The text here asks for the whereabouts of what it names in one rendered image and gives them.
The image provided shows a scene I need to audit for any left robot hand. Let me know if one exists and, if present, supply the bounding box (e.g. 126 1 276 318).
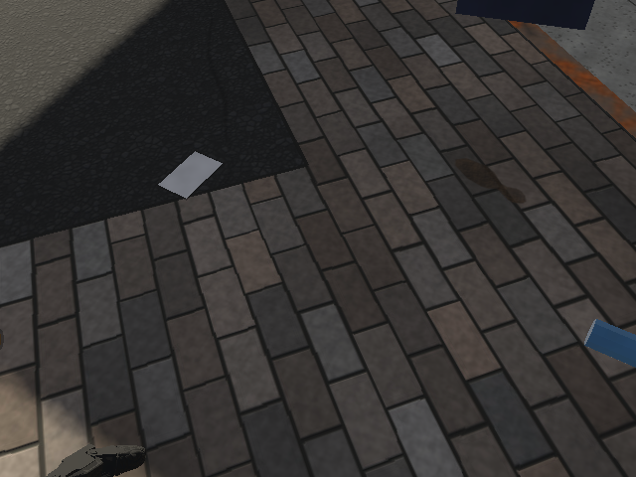
46 444 146 477

